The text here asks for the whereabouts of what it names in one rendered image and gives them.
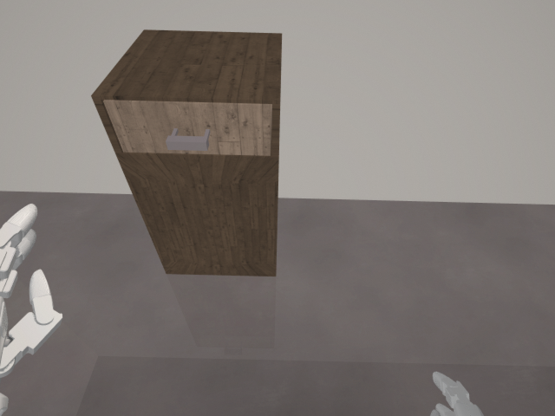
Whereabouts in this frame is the right robot hand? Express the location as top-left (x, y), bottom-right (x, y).
top-left (430, 372), bottom-right (484, 416)

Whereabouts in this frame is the cabinet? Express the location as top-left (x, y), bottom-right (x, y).
top-left (91, 29), bottom-right (282, 276)

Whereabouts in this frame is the handle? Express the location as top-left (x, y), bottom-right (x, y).
top-left (166, 128), bottom-right (210, 151)

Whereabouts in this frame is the drawer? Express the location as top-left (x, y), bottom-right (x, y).
top-left (103, 100), bottom-right (272, 156)

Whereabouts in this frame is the left robot hand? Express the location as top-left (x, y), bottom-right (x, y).
top-left (0, 204), bottom-right (62, 383)

